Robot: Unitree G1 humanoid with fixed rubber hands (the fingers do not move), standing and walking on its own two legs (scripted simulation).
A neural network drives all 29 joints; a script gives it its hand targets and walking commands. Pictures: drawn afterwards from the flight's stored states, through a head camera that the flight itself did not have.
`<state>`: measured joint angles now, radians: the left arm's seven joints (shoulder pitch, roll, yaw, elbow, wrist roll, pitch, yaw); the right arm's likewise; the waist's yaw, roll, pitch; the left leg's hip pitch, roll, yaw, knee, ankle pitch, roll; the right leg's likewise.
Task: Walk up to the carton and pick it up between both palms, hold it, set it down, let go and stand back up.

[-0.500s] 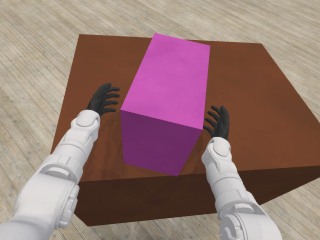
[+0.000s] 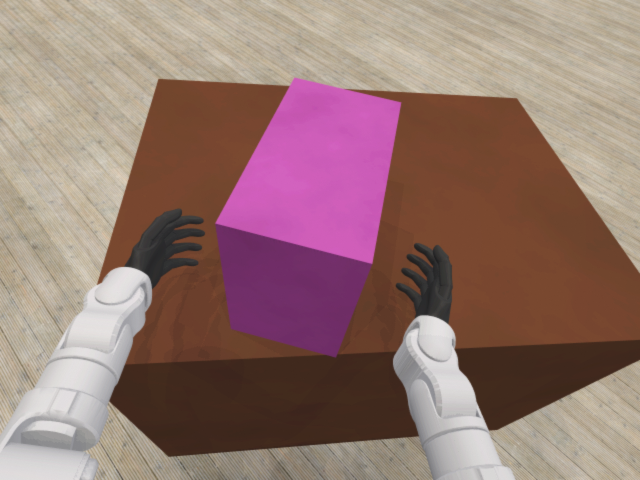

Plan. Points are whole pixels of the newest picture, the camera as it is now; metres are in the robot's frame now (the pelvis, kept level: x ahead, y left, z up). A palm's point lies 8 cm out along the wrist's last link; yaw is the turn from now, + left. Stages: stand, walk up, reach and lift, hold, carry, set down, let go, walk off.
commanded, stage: set down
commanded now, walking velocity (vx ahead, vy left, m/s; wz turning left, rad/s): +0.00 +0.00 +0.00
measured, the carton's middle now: (315, 217) +0.47 -0.01 +0.04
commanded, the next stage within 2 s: none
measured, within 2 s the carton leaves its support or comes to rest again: neither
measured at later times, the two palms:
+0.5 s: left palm (101, 328) +0.30 +0.24 +0.03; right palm (423, 360) +0.26 -0.13 +0.04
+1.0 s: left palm (60, 410) +0.21 +0.25 +0.03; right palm (441, 423) +0.19 -0.13 +0.05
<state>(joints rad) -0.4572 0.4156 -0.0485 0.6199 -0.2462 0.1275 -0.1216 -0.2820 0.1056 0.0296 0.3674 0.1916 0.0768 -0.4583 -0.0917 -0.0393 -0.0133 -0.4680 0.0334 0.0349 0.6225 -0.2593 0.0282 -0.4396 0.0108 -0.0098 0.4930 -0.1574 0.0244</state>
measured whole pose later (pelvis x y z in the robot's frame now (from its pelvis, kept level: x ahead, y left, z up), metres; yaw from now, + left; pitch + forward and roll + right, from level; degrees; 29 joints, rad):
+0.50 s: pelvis +0.02 +0.01 +0.01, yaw -1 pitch -1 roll -3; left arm -0.01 0.45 -0.01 0.08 -0.25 0.19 -0.16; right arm 0.18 0.10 0.15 0.00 0.14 0.03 -0.46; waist 0.01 -0.05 0.13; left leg -0.24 0.04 0.05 0.56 -0.29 0.03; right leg -0.21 0.02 0.01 0.39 -0.16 0.03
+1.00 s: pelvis +0.02 +0.02 +0.01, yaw +0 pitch -10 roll -3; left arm 0.28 0.42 -0.05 -0.09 -0.23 0.16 -0.12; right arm 0.46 0.11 0.11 -0.18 0.11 0.12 -0.38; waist 0.07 -0.03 0.17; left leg -0.07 0.02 0.07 0.52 -0.29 0.05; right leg -0.04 0.00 0.02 0.37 -0.17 0.01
